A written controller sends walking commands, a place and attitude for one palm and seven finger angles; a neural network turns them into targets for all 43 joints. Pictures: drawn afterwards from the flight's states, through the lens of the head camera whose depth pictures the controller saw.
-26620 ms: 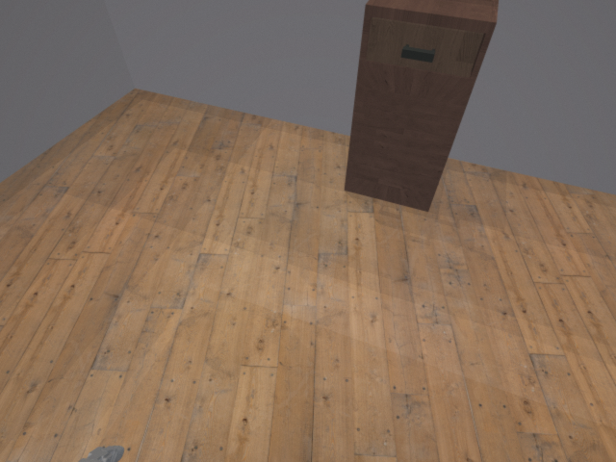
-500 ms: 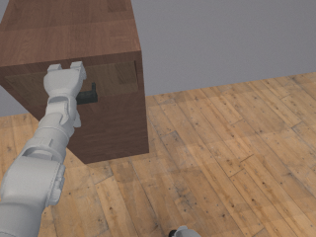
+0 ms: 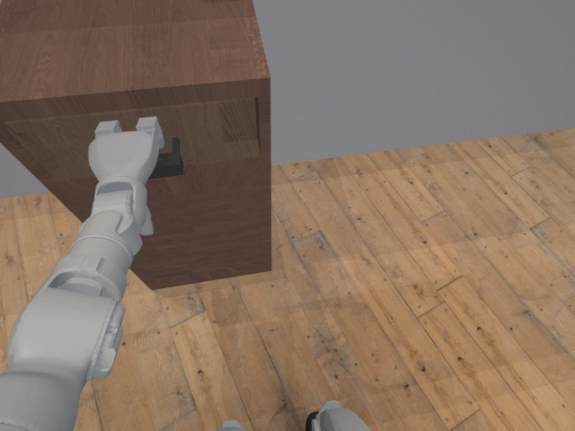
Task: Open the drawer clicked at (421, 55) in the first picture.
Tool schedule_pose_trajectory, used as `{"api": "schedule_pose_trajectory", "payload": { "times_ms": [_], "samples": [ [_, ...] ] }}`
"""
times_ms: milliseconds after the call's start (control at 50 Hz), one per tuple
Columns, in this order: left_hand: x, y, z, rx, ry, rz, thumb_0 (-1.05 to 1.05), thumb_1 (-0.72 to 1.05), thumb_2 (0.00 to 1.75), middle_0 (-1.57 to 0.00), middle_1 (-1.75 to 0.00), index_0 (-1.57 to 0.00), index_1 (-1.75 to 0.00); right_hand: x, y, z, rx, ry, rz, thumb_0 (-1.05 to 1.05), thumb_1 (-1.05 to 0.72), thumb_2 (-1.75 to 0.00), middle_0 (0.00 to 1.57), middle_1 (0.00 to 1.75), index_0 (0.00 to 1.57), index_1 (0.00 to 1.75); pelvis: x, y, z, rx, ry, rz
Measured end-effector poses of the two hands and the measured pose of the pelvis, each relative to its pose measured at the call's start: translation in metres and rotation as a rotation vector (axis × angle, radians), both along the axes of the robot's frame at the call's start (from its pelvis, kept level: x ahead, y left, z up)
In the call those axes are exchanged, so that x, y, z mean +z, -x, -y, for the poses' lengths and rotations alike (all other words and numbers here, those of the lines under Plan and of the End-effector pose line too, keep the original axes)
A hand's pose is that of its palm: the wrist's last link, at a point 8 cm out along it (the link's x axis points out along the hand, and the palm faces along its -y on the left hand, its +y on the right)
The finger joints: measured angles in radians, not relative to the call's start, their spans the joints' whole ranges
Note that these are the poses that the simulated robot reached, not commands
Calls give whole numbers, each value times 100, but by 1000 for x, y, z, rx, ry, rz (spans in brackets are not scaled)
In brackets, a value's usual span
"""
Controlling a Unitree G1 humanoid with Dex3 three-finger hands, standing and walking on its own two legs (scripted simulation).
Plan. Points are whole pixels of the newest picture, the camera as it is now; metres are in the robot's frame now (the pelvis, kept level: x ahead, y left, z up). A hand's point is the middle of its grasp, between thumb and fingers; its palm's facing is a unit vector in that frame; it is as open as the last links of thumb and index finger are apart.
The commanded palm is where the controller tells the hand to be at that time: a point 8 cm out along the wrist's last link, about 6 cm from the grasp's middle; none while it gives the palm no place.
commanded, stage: lower the fingers behind the handle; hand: left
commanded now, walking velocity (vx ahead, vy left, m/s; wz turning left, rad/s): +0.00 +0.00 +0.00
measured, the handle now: (148, 156) +0.54 +0.20 -0.01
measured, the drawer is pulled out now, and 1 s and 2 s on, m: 0.00 0.00 0.00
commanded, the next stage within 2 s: lift the fingers back up to retry in 1.00 s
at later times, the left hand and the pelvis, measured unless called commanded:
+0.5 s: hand (143, 176) +0.50 +0.20 +0.00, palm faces -0.03 +0.03 -1.00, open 13.8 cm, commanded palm +0.48 +0.19 +0.03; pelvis -0.02 +0.00 -0.02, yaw +0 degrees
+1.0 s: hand (144, 180) +0.49 +0.20 -0.01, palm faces -0.03 +0.05 -1.00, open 13.8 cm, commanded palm +0.48 +0.19 +0.02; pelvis -0.04 -0.01 -0.03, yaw +0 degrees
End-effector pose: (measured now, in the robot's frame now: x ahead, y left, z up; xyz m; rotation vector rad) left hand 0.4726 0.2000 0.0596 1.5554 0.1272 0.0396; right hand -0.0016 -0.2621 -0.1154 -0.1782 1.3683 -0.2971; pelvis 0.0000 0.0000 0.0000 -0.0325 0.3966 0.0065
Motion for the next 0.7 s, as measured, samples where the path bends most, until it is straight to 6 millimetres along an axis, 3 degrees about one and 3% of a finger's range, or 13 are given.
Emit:
{"api": "schedule_pose_trajectory", "payload": {
  "times_ms": [180,700],
  "samples": [
    [-3,-1,5,1,-14,19,0,-49,30,-32,-123,-32,-120,-7,4,-5,10,-11,-6,0,-91,-90,20,30,21,30,-5,5,-1,3,0,-10],
    [-9,-3,8,18,-58,36,0,-49,30,-27,-133,-32,-121,-22,41,15,6,38,-20,0,-91,-90,20,30,21,30,-29,35,9,-1,-8,-56]
  ]
}}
